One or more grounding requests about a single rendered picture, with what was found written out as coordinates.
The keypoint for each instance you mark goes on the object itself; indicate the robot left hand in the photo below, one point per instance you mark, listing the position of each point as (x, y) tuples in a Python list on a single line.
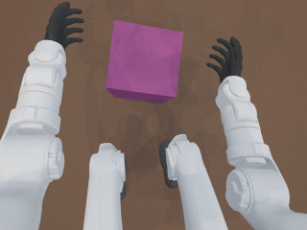
[(56, 29)]

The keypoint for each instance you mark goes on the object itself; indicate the robot right hand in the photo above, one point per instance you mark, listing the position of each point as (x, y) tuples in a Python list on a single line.
[(232, 65)]

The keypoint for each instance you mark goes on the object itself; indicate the robot right thigh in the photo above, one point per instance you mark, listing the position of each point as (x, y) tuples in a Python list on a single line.
[(201, 208)]

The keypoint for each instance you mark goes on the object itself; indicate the right robot forearm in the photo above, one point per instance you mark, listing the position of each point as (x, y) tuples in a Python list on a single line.
[(245, 144)]

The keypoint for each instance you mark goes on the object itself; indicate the left robot forearm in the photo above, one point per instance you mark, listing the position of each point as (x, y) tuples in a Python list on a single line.
[(40, 93)]

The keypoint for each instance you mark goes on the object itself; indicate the left robot upper arm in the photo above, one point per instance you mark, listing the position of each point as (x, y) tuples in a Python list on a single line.
[(28, 163)]

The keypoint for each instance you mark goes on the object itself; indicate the right robot upper arm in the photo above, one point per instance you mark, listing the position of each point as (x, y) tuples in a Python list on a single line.
[(261, 196)]

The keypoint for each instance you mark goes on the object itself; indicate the carton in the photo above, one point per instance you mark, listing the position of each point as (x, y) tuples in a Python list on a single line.
[(143, 62)]

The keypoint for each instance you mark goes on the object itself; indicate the robot left thigh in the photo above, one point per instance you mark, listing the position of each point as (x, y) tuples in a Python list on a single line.
[(103, 201)]

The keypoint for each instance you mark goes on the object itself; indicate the robot thigh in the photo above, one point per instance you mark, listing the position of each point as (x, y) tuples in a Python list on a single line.
[(201, 208), (103, 201)]

